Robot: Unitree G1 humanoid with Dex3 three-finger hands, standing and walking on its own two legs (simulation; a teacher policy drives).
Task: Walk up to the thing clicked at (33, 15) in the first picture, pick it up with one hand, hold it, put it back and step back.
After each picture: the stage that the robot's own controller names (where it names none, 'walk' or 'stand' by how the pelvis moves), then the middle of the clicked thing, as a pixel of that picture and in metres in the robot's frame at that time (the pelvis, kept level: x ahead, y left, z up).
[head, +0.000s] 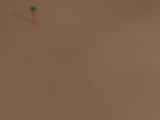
stand; (34, 16) +1.82 +0.62 -0.65
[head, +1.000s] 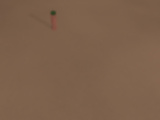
walk; (53, 20) +1.74 +0.30 -0.63
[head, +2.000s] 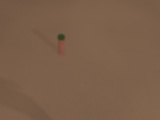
walk; (61, 45) +1.17 +0.16 -0.65
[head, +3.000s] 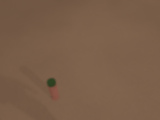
walk; (53, 89) +0.71 +0.23 -0.63
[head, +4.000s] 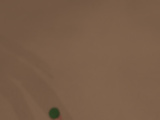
stand; (56, 118) +0.41 +0.22 -0.63
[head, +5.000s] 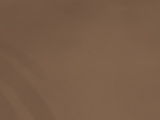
stand; out of the picture +0.37 +0.20 -0.66
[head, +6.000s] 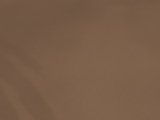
stand; out of the picture +0.36 +0.20 -0.66
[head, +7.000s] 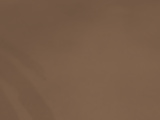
stand; out of the picture +0.36 +0.21 -0.66
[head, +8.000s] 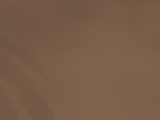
stand; out of the picture +0.35 +0.21 -0.66
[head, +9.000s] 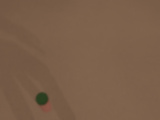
go down; (44, 103) +0.39 +0.21 -0.54
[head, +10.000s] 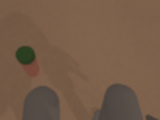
go down; (30, 64) +0.45 +0.22 -0.28
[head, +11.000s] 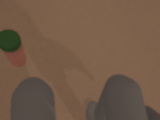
close in; (14, 51) +0.45 +0.23 -0.22
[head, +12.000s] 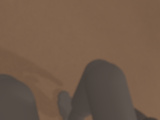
close; out of the picture +0.44 +0.27 -0.16
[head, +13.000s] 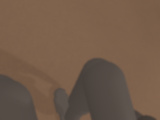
lift; out of the picture +0.43 +0.28 -0.16
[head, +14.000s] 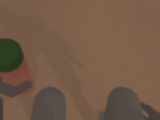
lift; (16, 73) +0.34 +0.22 -0.02
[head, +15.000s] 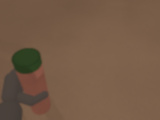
hold; (35, 86) +0.31 +0.16 +0.07
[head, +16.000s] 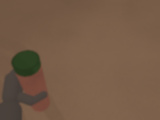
hold; (34, 85) +0.32 +0.16 +0.04
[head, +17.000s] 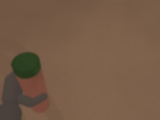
hold; (34, 87) +0.32 +0.17 +0.04
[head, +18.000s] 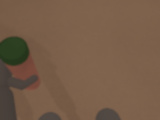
crouch; (24, 69) +0.38 +0.18 -0.02
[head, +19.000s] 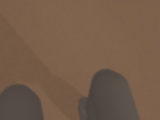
lower; out of the picture +0.49 +0.25 -0.06
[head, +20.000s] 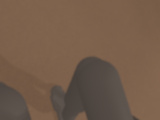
lower; out of the picture +0.46 +0.28 -0.16
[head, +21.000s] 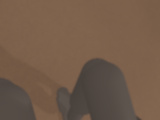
lower; out of the picture +0.44 +0.28 -0.16
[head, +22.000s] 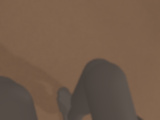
lower; out of the picture +0.43 +0.28 -0.16
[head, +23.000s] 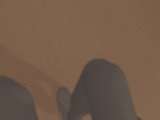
lower; out of the picture +0.43 +0.28 -0.16
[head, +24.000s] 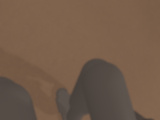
open; out of the picture +0.44 +0.28 -0.16
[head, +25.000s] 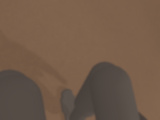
stand; out of the picture +0.42 +0.27 -0.17
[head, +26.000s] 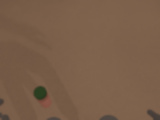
stand; (43, 98) +0.40 +0.21 -0.49
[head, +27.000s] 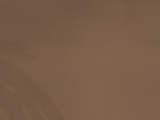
stand; out of the picture +0.37 +0.20 -0.60
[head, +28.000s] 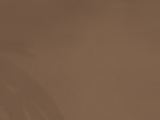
stand; out of the picture +0.37 +0.20 -0.60
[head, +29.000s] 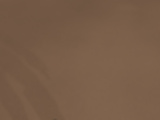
stand; out of the picture +0.38 +0.19 -0.64
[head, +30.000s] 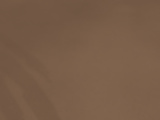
stand; out of the picture +0.38 +0.20 -0.66
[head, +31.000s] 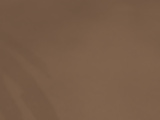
stand; out of the picture +0.36 +0.21 -0.66
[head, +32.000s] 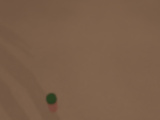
walk; (52, 103) +0.44 +0.15 -0.64
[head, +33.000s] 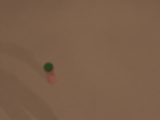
walk; (50, 74) +0.69 +0.27 -0.62
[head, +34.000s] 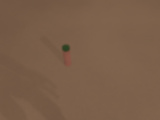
stand; (66, 56) +1.00 +0.20 -0.63
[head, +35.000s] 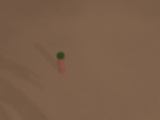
stand; (61, 63) +0.96 +0.20 -0.65
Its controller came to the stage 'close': yes
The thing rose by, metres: 0.69
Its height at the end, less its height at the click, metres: +0.00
